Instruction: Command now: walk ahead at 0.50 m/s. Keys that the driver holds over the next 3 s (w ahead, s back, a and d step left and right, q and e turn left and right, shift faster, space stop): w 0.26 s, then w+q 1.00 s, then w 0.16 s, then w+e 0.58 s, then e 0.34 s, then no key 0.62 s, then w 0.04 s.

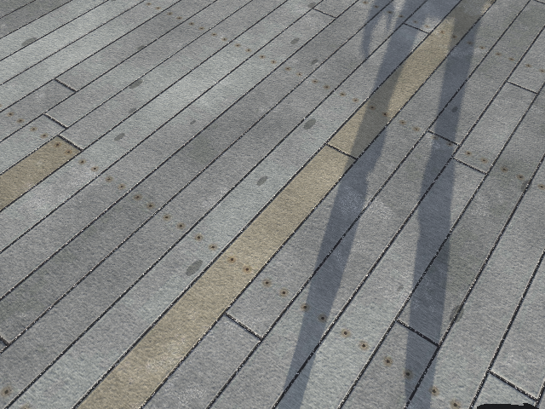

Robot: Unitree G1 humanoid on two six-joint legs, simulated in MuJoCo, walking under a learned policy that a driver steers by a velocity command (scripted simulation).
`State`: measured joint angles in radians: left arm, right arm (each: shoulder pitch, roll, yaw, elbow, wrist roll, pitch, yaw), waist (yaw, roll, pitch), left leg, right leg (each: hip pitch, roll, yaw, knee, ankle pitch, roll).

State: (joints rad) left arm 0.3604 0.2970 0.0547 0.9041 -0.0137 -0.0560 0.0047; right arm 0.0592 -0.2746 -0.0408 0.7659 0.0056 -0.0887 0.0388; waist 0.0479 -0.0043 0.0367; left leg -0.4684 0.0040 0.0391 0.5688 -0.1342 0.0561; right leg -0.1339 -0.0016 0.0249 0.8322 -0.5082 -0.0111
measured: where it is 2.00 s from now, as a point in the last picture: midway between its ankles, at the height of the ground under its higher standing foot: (193, 208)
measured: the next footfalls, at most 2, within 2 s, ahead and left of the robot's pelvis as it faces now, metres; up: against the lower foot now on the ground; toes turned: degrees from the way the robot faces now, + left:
right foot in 0.48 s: +0.45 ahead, -0.13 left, +0.00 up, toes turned +4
left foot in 1.00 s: +0.65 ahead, +0.19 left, +0.00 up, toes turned +25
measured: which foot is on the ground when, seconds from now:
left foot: down 0.00-0.50, up 0.52-0.98, down 1.00-1.00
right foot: up 0.00-0.46, down 0.48-1.00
